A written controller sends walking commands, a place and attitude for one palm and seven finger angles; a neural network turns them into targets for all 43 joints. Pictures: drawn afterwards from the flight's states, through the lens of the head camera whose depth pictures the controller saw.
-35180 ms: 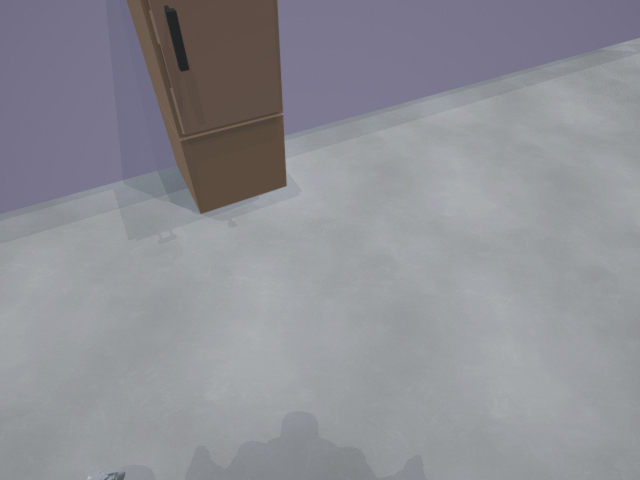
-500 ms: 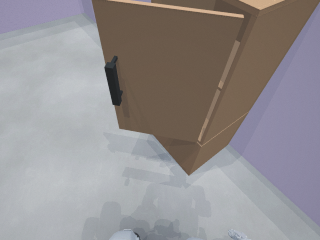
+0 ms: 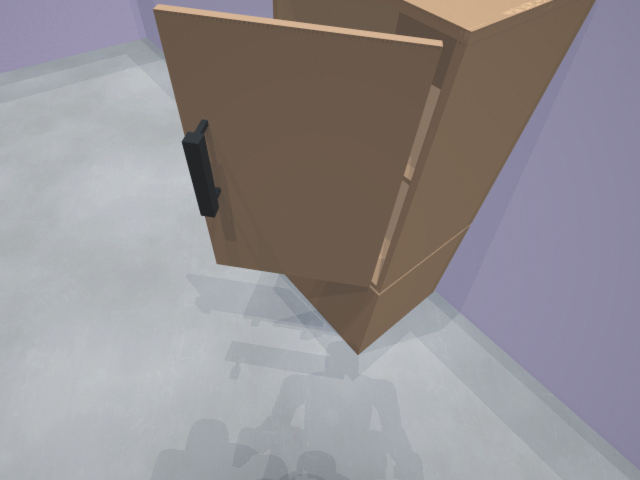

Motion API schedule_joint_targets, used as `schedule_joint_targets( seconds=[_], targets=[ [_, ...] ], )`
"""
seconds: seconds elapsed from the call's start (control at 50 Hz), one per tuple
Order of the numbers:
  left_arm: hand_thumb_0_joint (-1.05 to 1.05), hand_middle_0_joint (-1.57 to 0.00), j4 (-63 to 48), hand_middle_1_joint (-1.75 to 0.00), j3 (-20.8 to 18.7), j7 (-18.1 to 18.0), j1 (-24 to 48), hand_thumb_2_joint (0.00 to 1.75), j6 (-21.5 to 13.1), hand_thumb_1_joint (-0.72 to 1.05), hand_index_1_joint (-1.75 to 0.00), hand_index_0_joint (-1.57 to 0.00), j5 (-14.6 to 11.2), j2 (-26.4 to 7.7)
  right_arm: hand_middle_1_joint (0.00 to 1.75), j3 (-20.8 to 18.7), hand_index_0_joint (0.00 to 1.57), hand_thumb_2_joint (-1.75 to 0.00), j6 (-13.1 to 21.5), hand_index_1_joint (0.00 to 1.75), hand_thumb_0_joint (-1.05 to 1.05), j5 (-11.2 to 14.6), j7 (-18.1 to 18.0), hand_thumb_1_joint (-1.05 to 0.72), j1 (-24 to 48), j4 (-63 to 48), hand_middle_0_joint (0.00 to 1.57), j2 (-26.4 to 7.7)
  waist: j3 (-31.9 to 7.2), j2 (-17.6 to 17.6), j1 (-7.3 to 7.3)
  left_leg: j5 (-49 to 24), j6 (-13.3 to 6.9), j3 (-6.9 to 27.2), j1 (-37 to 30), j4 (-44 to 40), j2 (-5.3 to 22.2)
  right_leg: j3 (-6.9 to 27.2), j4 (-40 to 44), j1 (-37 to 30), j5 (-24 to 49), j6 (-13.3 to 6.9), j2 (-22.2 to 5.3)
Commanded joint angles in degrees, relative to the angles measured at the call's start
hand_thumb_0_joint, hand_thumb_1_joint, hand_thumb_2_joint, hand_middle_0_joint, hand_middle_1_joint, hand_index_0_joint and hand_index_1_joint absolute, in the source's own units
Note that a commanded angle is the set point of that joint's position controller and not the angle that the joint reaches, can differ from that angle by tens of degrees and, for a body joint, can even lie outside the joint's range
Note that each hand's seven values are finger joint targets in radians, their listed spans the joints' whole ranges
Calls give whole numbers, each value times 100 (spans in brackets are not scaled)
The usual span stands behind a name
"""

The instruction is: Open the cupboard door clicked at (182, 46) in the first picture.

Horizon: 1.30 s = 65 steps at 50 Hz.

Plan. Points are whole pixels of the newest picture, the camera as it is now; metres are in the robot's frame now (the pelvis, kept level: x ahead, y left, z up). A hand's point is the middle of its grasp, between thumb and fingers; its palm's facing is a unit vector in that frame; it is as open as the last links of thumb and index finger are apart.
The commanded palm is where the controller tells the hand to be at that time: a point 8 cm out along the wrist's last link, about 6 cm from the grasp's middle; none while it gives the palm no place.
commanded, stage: come to a stop and stand still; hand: left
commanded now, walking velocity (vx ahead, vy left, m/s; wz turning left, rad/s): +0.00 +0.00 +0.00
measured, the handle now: (206, 169) +0.60 +0.23 +0.00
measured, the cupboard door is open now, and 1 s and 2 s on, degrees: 42 42 42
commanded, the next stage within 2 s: look again from close up in 0.86 s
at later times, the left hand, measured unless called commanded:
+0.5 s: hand out of the picture +0.05 +0.26 -0.14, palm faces -0.01 -0.95 -0.32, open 7.4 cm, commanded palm none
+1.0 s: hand out of the picture -0.05 +0.21 -0.17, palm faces -0.01 -0.98 -0.22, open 7.4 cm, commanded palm none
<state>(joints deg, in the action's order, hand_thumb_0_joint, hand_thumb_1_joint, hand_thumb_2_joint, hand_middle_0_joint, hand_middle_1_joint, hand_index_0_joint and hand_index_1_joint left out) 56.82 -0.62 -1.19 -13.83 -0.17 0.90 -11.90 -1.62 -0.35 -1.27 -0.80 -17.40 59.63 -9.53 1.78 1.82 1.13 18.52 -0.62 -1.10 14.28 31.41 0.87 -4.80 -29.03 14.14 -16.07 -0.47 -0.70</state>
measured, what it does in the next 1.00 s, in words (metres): shifts its weight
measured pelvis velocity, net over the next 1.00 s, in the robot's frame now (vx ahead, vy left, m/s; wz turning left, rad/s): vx -0.05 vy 0.02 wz -0.01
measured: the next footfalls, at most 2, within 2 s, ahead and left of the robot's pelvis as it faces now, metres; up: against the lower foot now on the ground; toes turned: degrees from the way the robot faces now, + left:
none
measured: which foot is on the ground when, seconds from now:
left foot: down 0.00-1.00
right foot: down 0.00-1.00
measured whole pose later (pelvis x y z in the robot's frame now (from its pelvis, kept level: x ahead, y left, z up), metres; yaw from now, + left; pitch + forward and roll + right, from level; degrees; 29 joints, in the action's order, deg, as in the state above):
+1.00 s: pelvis -0.05 +0.02 +0.01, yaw +0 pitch -3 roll +0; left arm 63.4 1.1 -1.5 -17.2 -0.2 0.8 -12.4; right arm -0.1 0.3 -0.5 0.0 -14.7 64.9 -12.2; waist 1.6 1.1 0.0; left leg 10.2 -2.5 -2.7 9.5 22.3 -1.8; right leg -3.3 -22.0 10.5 -8.6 1.4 -3.0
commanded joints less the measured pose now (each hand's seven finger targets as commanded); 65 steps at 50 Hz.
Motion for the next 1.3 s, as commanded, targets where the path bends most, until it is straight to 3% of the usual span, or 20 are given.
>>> schedule_joint_targets(
  seconds=[0.0,0.04,0.08,0.1,0.16,0.2,0.26,0.3,0.48,0.66,1.0,1.28],
  targets=[
    [0,-20,-635,-30,-288,-72,-208,90,-162,90,-30,-20,22,-950,30,-226,20,-90,306,30,0,-15,-141,-90,61,-787,20,-1014,-1007,-432,-53,-2114,-241,420,-102,-153,450,694,20,-708,1852,-429,-591],
    [0,-20,-687,-30,-313,-70,-166,90,-128,90,-30,-20,26,-1018,30,-282,20,-90,298,30,0,5,-165,-90,92,-842,20,-1233,-670,-352,-55,-2576,-267,414,-36,-179,513,568,-150,-529,2116,-390,-528],
    [0,-20,-748,-30,-324,-60,-128,90,-104,90,-30,-20,26,-1062,30,-303,20,-90,297,30,0,2,-174,-90,157,-887,20,-1377,-593,-493,-73,-2899,-309,484,-82,-262,589,475,-241,-461,2016,-348,-454],
    [0,-20,-735,-30,-287,-54,-148,90,-86,90,-30,-20,18,-970,30,-258,20,-90,287,30,0,-12,-154,-90,204,-884,20,-1300,-556,-530,-108,-2760,-329,489,-73,-332,604,455,-173,-481,1748,-306,-413],
    [0,-20,-739,-30,-286,-23,22,90,-66,90,-30,-20,23,-1152,30,-272,20,-90,272,30,0,-15,-121,-90,467,-935,20,-1504,-218,-390,-116,-2135,-339,553,124,-581,607,507,-3,-365,1320,-248,-426],
    [0,-20,-711,-30,-261,-9,104,90,-87,90,-30,-20,19,-1189,30,-231,20,-90,285,30,0,-19,-81,-90,601,-921,20,-1518,-316,-407,-134,-1914,-328,550,56,-714,584,566,135,-489,1219,-221,-457],
    [0,-20,-666,-30,-235,10,290,90,-91,90,-30,-20,17,-1325,30,-206,20,-90,270,30,0,-12,-39,-90,795,-892,20,-1646,-112,-179,-110,-1310,-287,575,88,-960,565,642,369,-373,855,-171,-518],
    [0,-20,-628,-30,-218,15,351,90,-106,90,-30,-20,25,-1370,30,-185,20,-90,277,30,0,-8,-16,-90,869,-858,20,-1683,-172,-146,-112,-1335,-281,583,-30,-1059,565,650,470,-432,872,-153,-540],
    [0,-20,-336,-30,-125,37,352,90,-95,90,-30,-20,30,-1478,30,-104,20,-90,238,30,0,13,45,-90,1048,-621,20,-1815,10,-185,-120,-324,-195,665,22,-1569,540,702,879,-396,380,-61,-618],
    [0,-20,-1,-30,-65,12,69,90,-117,90,-30,-20,16,-1338,30,-52,20,-90,219,30,0,48,46,-90,828,-248,20,-1646,3,-119,-121,-317,-142,622,-58,-1594,497,744,1092,-425,293,-51,-702],
    [0,-20,405,-30,15,-96,-556,90,-93,90,-30,-20,15,-625,30,16,20,-90,158,30,0,86,-4,-90,189,288,20,-919,207,-142,-130,-368,-61,534,86,-1593,476,702,1129,-445,308,-15,-680],
    [0,-20,419,-30,2,-138,-925,90,-78,90,-30,-20,33,-158,30,0,20,-90,130,30,0,78,-32,-90,-163,334,20,-489,397,-215,-131,77,-55,566,312,-1640,455,681,1008,-230,224,4,-584]
  ],
)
